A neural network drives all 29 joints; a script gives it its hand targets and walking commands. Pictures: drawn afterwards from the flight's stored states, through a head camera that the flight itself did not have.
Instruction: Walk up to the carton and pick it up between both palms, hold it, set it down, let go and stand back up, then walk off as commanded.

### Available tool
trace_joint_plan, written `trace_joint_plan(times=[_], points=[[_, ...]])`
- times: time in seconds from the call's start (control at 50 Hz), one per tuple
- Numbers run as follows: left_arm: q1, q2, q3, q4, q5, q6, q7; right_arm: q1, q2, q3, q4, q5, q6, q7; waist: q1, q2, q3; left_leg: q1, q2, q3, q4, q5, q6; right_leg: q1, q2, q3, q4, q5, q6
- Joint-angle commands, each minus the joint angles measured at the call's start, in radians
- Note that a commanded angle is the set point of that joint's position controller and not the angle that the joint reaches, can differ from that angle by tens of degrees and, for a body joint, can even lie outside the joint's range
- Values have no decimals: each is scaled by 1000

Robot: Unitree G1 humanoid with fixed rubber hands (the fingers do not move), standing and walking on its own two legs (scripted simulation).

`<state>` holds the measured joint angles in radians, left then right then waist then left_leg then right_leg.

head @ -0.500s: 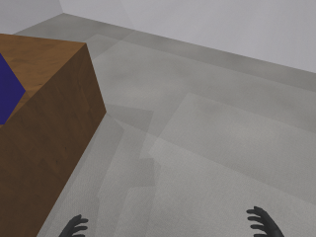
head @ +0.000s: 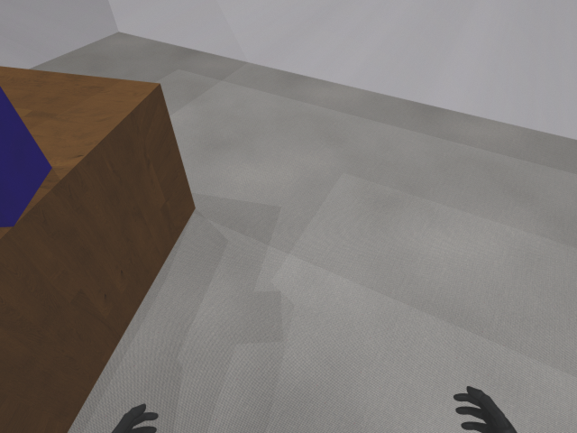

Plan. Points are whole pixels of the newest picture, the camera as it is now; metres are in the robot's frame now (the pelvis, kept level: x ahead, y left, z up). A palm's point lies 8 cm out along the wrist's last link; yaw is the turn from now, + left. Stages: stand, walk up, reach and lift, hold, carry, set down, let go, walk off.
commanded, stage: stand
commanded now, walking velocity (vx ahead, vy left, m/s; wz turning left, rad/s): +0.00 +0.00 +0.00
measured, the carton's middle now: out of the picture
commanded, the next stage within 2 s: walk up in 0.50 s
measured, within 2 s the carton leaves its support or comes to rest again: neither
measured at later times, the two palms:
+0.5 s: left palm out of the picture +0.09 +0.26 -0.10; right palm out of the picture +0.11 -0.28 -0.09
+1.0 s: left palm out of the picture +0.07 +0.34 -0.11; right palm out of the picture +0.14 -0.28 -0.09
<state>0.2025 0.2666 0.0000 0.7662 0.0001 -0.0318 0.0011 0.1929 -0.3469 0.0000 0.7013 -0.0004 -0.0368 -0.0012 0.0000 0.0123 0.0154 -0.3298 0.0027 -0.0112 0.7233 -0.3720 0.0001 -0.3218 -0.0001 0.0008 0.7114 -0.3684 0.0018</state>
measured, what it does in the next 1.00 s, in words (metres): stands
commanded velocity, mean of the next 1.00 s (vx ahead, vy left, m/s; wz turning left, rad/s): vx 0.00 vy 0.00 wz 0.00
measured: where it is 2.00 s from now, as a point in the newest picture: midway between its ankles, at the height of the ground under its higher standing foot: outside the picture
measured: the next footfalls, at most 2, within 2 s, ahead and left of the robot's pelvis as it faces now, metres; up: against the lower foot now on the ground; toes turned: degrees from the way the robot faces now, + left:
right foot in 1.46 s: +0.32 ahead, -0.08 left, +0.00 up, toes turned +33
left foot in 1.92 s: +0.28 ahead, +0.05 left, +0.00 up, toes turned +52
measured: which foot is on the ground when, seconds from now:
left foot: down 0.00-1.00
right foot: down 0.00-0.96, up 0.98-1.00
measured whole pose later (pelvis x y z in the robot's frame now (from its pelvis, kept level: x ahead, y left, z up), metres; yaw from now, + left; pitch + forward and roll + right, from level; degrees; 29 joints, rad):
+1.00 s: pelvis +0.02 +0.03 -0.01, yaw +13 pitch -2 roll -1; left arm 0.18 0.37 0.00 0.83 0.00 -0.03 -0.03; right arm 0.32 -0.47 -0.01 0.82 0.00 -0.03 0.06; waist 0.00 -0.03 0.03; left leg -0.40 0.03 0.07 0.80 -0.35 0.02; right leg -0.29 -0.12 -0.11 0.89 -0.50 -0.01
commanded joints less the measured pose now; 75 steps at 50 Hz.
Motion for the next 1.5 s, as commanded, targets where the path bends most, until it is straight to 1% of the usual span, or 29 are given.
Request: trace_joint_plan(times=[0.0,0.24,0.66,0.68,0.7,0.72,0.74,0.76,0.8,0.82,0.86,0.88,0.9,0.92,0.94,0.96,0.98,1.0,1.02,1.06,1.2,1.28,1.32,1.36,1.4,1.42,1.44,1.46,1.48], points=[[-79,277,83,-26,24,-34,4,-69,-197,-76,-12,-22,-29,-7,-8,7,-6,5,93,-124,-169,186,82,24,-85,110,-169,171,-77],[-89,269,81,14,17,-29,-2,-92,-204,-69,36,-23,-30,-3,15,0,32,-27,96,-148,-213,122,78,22,-80,106,-196,90,-72],[-118,279,73,82,20,-27,2,-101,-198,-60,112,-17,-22,-4,1,-22,31,9,89,-130,-234,129,66,13,-95,135,-232,111,-67],[-85,354,137,-7,40,-34,-25,-2,-279,-114,73,-47,10,23,68,-88,-23,-216,77,-276,-192,-247,127,213,-117,121,-174,-306,-92],[-42,386,156,-8,47,-39,-27,-44,-271,-113,39,-54,21,33,97,-102,46,-399,37,-207,-166,-294,86,305,-168,194,-251,-427,-127],[-40,413,166,-5,51,-34,-30,-92,-233,-111,13,-54,27,35,104,-214,82,-455,21,-67,-11,-172,63,294,-286,288,-373,-476,-168],[-32,431,178,-10,58,-35,-30,-89,-231,-119,9,-57,28,40,107,-257,96,-446,30,7,183,-113,46,255,-402,404,-496,-543,-224],[-52,424,179,-24,61,-38,-26,-62,-250,-129,6,-60,25,44,94,-183,118,-464,90,2,260,-122,26,223,-484,439,-526,-458,-263],[-52,413,179,-46,60,-41,-31,-30,-270,-141,15,-59,22,64,81,-115,141,-392,124,18,268,-136,18,125,-489,367,-523,-384,-278],[-87,433,168,-40,49,-42,-36,-24,-306,-122,-9,-36,11,74,62,-161,111,-308,141,16,169,-115,29,129,-457,250,-460,-233,-254],[-123,415,165,-55,66,-42,-51,53,-268,-127,9,-31,-1,86,31,-249,33,-158,97,76,86,-98,27,110,-359,82,-358,-157,-208],[-179,418,162,-62,71,-35,-56,146,-280,-132,38,-28,-1,83,-28,-249,7,-4,74,115,41,-42,30,23,-332,16,-295,-207,-179],[-243,401,155,-73,68,-24,-61,286,-291,-140,90,-24,-3,77,-113,-181,-11,206,40,140,-59,47,31,-119,-258,-89,-123,-252,-134],[-220,322,129,-79,63,-12,-64,427,-343,-164,140,-29,-9,61,-178,89,-29,377,-1,3,-184,-50,65,-260,-144,-158,274,-211,-95],[-198,217,100,-105,47,-5,-64,466,-416,-178,121,-40,-19,36,-176,337,57,412,177,-531,-425,-258,125,-515,4,-116,581,-255,-37],[-194,244,95,-127,31,-4,-60,376,-417,-167,81,-25,-22,30,-100,191,90,303,306,-921,-547,-333,214,-578,2,29,601,-220,-26],[-210,316,102,-115,32,-5,-62,317,-448,-168,70,-1,-24,25,-69,116,100,221,338,-962,-579,-406,269,-510,-20,88,586,-198,-35],[-220,348,111,-98,38,-8,-61,279,-449,-163,56,-3,-32,17,-53,34,131,204,345,-898,-549,-319,275,-498,-41,97,568,-139,-42],[-188,349,116,-79,37,-6,-58,243,-425,-157,43,-1,-42,11,-25,8,128,194,289,-792,-504,-193,228,-471,-56,119,513,-70,-41],[-123,334,116,-59,35,-2,-63,227,-374,-139,26,9,-63,-1,-13,18,73,230,210,-599,-400,137,168,-409,-65,112,443,0,-28],[-182,333,123,-80,39,20,-64,292,-358,-125,8,1,-67,-13,-42,54,81,142,142,-510,-386,12,158,-374,-60,75,296,93,-12],[-202,342,126,-90,41,13,-61,258,-377,-126,3,-9,-56,-12,-47,128,149,35,126,-537,-386,-128,219,-347,-48,55,251,62,0],[-207,345,126,-103,41,3,-57,235,-383,-126,0,-16,-52,-14,-35,160,168,6,142,-552,-331,23,246,-314,-49,61,190,17,-3],[-179,340,128,-113,28,-14,-49,204,-364,-118,-11,-18,-41,-18,-22,193,81,66,117,-491,-200,364,218,-208,-30,44,73,-22,-15],[-55,334,132,-85,20,-32,-40,130,-349,-114,-29,-14,-32,-30,63,165,-4,11,59,-418,-31,611,137,51,-18,25,-162,55,-45],[63,353,145,-49,25,-37,-31,113,-301,-99,-30,-10,-28,-34,140,75,-54,-62,5,-338,175,551,82,237,-51,68,-269,126,-60],[174,444,173,-20,38,-42,-13,140,-201,-70,-37,-10,-28,-34,179,-176,-81,-246,-133,-248,442,207,30,390,-200,258,-323,155,-21],[135,492,174,-33,42,-39,-9,215,-163,-52,-38,-19,-20,-47,92,-316,-23,-397,-163,-203,504,-229,15,353,-381,490,-361,301,-18],[67,512,175,-44,28,-26,-11,213,-274,-91,-15,-16,-10,-64,60,-236,-43,-388,-95,-164,581,-242,-1,330,-508,689,-437,349,-66]])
